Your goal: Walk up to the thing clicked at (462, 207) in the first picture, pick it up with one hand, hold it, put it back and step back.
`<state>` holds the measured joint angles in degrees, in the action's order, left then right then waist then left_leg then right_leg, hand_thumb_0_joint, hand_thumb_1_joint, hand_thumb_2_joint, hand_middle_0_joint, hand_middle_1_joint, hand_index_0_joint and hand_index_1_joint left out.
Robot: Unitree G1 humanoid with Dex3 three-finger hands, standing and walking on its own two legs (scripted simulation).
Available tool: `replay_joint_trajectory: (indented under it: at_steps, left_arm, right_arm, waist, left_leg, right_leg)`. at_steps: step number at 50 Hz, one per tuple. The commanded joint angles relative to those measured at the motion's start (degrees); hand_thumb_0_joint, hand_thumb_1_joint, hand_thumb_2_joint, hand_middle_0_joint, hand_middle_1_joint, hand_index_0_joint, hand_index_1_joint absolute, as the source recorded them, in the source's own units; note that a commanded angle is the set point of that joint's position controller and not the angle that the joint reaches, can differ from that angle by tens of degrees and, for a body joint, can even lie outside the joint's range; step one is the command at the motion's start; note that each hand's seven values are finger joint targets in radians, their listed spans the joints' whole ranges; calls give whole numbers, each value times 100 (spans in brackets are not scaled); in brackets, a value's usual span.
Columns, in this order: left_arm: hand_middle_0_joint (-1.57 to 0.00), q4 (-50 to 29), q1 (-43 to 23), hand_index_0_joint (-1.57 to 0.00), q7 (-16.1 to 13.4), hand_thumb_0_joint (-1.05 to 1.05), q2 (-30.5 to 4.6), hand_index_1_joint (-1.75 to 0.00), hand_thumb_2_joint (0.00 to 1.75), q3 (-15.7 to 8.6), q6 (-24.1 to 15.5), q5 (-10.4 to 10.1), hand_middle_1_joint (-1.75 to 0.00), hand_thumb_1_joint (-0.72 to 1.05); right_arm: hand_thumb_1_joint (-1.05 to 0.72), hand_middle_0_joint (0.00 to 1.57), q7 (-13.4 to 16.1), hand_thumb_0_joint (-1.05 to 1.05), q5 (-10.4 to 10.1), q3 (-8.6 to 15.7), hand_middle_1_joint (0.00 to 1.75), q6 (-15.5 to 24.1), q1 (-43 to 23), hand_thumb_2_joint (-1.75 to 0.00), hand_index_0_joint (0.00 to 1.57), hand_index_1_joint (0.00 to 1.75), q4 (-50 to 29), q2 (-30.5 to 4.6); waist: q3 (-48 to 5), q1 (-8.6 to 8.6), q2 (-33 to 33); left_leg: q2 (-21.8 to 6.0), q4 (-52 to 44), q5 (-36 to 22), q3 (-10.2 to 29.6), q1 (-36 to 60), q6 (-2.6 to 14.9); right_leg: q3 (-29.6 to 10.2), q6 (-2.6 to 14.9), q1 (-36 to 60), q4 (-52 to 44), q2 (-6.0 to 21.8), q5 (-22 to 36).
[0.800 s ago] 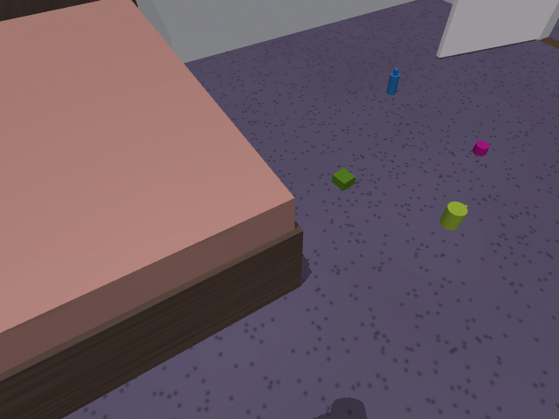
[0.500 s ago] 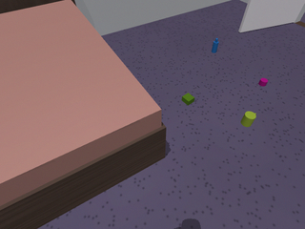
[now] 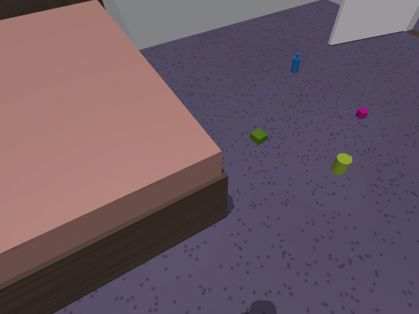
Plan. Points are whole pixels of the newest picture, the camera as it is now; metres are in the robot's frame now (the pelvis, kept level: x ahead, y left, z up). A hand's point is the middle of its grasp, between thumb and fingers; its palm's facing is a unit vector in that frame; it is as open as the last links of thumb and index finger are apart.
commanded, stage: stand
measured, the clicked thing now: (343, 162) +1.01 -0.72 -0.73
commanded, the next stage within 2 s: walk up in 0.32 s
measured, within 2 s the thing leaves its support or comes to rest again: neither
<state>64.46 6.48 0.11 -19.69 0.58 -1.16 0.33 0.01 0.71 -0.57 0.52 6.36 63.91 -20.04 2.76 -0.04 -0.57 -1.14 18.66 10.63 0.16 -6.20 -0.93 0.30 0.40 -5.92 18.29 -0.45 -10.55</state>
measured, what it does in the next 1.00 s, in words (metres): lifts its right foot, turning right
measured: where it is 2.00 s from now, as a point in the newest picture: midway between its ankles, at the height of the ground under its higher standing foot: outside the picture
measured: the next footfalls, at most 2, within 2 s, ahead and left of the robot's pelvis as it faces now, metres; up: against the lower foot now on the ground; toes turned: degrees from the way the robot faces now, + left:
right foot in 1.06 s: -0.06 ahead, -0.07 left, +0.00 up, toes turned -42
left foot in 1.46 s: +0.16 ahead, +0.03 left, +0.00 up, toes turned -54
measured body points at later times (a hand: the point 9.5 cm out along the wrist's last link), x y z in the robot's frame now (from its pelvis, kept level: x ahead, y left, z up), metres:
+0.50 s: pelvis -0.02 +0.03 -0.01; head +0.03 +0.01 +0.44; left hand +0.08 +0.33 -0.13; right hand +0.07 -0.31 -0.12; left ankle +0.00 +0.14 -0.73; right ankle -0.01 -0.12 -0.75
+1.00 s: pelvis -0.02 +0.07 -0.01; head +0.01 +0.04 +0.43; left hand +0.28 +0.24 -0.11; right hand -0.20 -0.22 -0.12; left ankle +0.02 +0.16 -0.75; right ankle -0.10 -0.06 -0.73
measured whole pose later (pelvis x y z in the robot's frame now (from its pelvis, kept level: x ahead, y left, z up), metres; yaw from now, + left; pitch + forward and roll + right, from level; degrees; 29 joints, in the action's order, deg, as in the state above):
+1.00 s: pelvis -0.02 +0.07 -0.01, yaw -37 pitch +0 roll -1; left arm 44.6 12.2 3.3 -25.1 -3.5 2.0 1.1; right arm -2.2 1.6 5.2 0.0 17.8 43.9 -24.4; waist 5.4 -4.9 -1.2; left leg -6.0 30.8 18.7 -13.8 -11.4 1.0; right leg -0.2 0.4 -20.4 40.5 2.2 -20.9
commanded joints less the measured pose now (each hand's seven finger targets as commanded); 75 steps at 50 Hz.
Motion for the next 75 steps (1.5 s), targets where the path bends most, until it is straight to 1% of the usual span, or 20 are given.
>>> replay_joint_trajectory:
  at_steps: [1, 15, 16, 22, 27, 28, 29, 31, 38, 43, 51, 52, 54, 55, 56, 59, 69, 72, 74, 75]
  left_arm:
    - [-20, -373, -179, -20, -76, 0, -1219, -30, 90, -266, -111, 26, -30, 90]
    - [-20, -370, -195, -20, -74, 0, -1265, -30, 90, -277, -98, 31, -30, 90]
    - [-20, -922, 137, -20, -60, 0, -1599, -30, 90, -488, 42, 153, -30, 90]
    - [-20, -1696, 369, -20, -127, 0, -1860, -30, 90, -758, -28, 317, -30, 90]
    - [-20, -2229, 318, -20, -86, 0, -1499, -30, 90, -696, 63, 230, -30, 90]
    - [-20, -2397, 91, -20, -73, 0, -1329, -30, 90, -635, 96, 192, -30, 90]
    - [-20, -2538, 172, -20, -97, 0, -849, -30, 90, -523, 98, 166, -30, 90]
    - [-20, -2408, 930, -20, -126, 0, -1442, -30, 90, -669, 202, 233, -30, 90]
    - [-20, -2454, 882, -20, 356, 0, -1334, -30, 90, -681, 312, 94, -30, 90]
    - [-20, -2664, 337, -20, 331, 0, -1369, -30, 90, -671, 235, 78, -30, 90]
    - [-20, -2456, 815, -20, 197, 0, -1228, -30, 90, -700, 43, 126, -30, 90]
    - [-20, -2316, 1240, -20, 145, 0, -1392, -30, 90, -772, -12, 151, -30, 90]
    - [-20, -2384, 1676, -20, -5, 0, -2227, -30, 90, -1041, -164, 183, -30, 90]
    - [-20, -2496, 1495, -20, -1, 0, -2185, -30, 90, -1017, -119, 107, -30, 90]
    - [-20, -2485, 1460, -20, -19, 0, -2156, -30, 90, -1029, -60, 21, -30, 90]
    - [-20, -2579, 861, -20, -117, 0, -1631, -30, 90, -832, -53, -31, -30, 90]
    - [-20, -2965, 994, -20, -129, 0, -1687, -30, 90, -800, 61, 78, -30, 90]
    - [-20, -3070, 768, -20, -172, 0, -1470, -30, 90, -694, 102, -38, -30, 90]
    - [-20, -2986, 1264, -20, -211, 0, -978, -30, 90, -548, 123, -106, -30, 90]
    - [-20, -2803, 1534, -20, -288, 0, -1366, -30, 90, -606, 168, -43, -30, 90]
  right_arm:
    - [-90, 20, 53, 0, -31, 245, 30, 137, -224, -90, 20, 30, -354, -1192]
    - [-90, 20, 50, 0, -23, 251, 30, 127, -170, -90, 20, 30, -346, -1168]
    - [-90, 20, -28, 0, 56, 758, 30, 62, -570, -90, 20, 30, -800, -1909]
    - [-90, 20, -125, 0, -10, 759, 30, -68, -268, -90, 20, 30, -1327, -1335]
    - [-90, 20, -87, 0, 43, 856, 30, -73, 210, -90, 20, 30, -1583, -1198]
    - [-90, 20, -37, 0, 112, 920, 30, -39, 660, -90, 20, 30, -1534, -1324]
    - [-90, 20, 24, 0, 183, 1046, 30, -19, 687, -90, 20, 30, -1622, -1808]
    - [-90, 20, 51, 0, 161, 1106, 30, -39, -133, -90, 20, 30, -2126, -1898]
    - [-90, 20, -21, 0, 29, 964, 30, 91, 182, -90, 20, 30, -2220, -1626]
    - [-90, 20, -110, 0, 2, 1031, 30, 169, 1016, -90, 20, 30, -2415, -1815]
    - [-90, 20, -202, 0, -13, 1011, 30, 3, 1002, -90, 20, 30, -2636, -1817]
    - [-90, 20, -213, 0, -62, 954, 30, -18, 850, -90, 20, 30, -2711, -1702]
    - [-90, 20, -236, 0, -120, 621, 30, -6, 903, -90, 20, 30, -2917, -855]
    - [-90, 20, -165, 0, -65, 745, 30, -27, 791, -90, 20, 30, -2873, -1434]
    - [-90, 20, -122, 0, -47, 782, 30, 4, 777, -90, 20, 30, -2819, -1563]
    - [-90, 20, -162, 0, -112, 731, 30, 2, 1008, -90, 20, 30, -2426, -1438]
    - [-90, 20, 84, 0, -20, 760, 30, 67, 865, -90, 20, 30, -2451, -1266]
    - [-90, 20, 96, 0, 68, 806, 30, 145, 1324, -90, 20, 30, -2332, -1217]
    - [-90, 20, 130, 0, 104, 959, 30, 187, 1130, -90, 20, 30, -2482, -1857]
    - [-90, 20, 89, 0, -7, 996, 30, 168, 966, -90, 20, 30, -2519, -2004]
  waist:
    - [-544, 22, 19]
    - [-341, -1, 130]
    - [29, -67, -67]
    - [-467, -35, 1444]
    - [-1046, -291, 775]
    - [-1122, -598, 293]
    - [-1072, -583, -1298]
    - [-864, -182, -1149]
    - [176, -208, -929]
    - [51, -533, -887]
    - [-434, -236, -715]
    - [-706, 54, -309]
    - [-763, 366, 2012]
    - [-593, 432, 1343]
    - [-474, 406, 1242]
    - [-214, -37, 947]
    - [-231, 68, 1029]
    - [-426, -306, 581]
    - [-734, -97, -1222]
    - [-928, -105, -960]
  left_leg:
    - [-665, -161, -1064, 489, 169, 277]
    - [-642, -282, -722, 502, 120, 241]
    - [-240, 856, 102, -293, 341, 224]
    - [191, 2582, 2177, 862, -1605, 178]
    - [357, 1026, 865, 422, -6, 245]
    - [-111, -150, 609, 838, 1004, 357]
    - [-1528, -330, -519, 2392, 1752, 663]
    - [-2538, -145, -713, 2414, 598, 1553]
    - [-1110, -347, -233, 409, 233, 686]
    - [-1738, -322, 369, 493, 344, 869]
    - [-1661, 1263, -856, -522, -90, 867]
    - [-1466, 2122, -887, -838, -481, 724]
    - [10, 4460, 2216, -810, -3403, 63]
    - [-256, 4538, 2428, -44, -3393, -10]
    - [-376, 4574, 2475, 59, -3223, -16]
    - [-397, 4249, 1440, 103, -2900, -8]
    - [96, 2720, 1033, -32, -1316, 171]
    - [150, 1137, -238, 81, -135, 342]
    - [-2052, 408, -1644, 2431, 621, 996]
    - [-2544, 436, -1439, 2659, 428, 1523]
  right_leg:
    - [-541, 104, 132, -226, 808, 1205]
    - [-544, 102, -47, -324, 766, 781]
    - [-1556, 377, -1100, 45, 796, 1542]
    - [-3677, 1425, -114, 64, 1627, 1640]
    - [-2646, 686, -1032, 901, 505, 1939]
    - [-2044, 293, -1880, 1531, 60, 1357]
    - [-1136, -84, -3087, 2661, -859, -1029]
    - [-862, -225, -2747, 3972, -185, -2229]
    - [-392, -185, -2600, 3624, 32, -563]
    - [-207, -179, -2607, 2912, 278, -819]
    - [482, 167, -1001, 1034, -63, -758]
    - [361, 324, -136, 448, -68, -459]
    - [-3249, 1121, 1655, -15, 1739, 17]
    - [-3674, 1764, 1297, 265, 2052, 729]
    - [-3381, 1813, 850, 314, 2015, 1059]
    - [-1687, 1033, 496, 449, 943, 1737]
    - [-1878, 1118, -1244, 1513, 682, 2744]
    - [-1934, 709, -1779, 2236, 419, 1933]
    - [-836, 93, -2669, 4130, -895, -2112]
    - [-754, 30, -2494, 4901, -528, -2488]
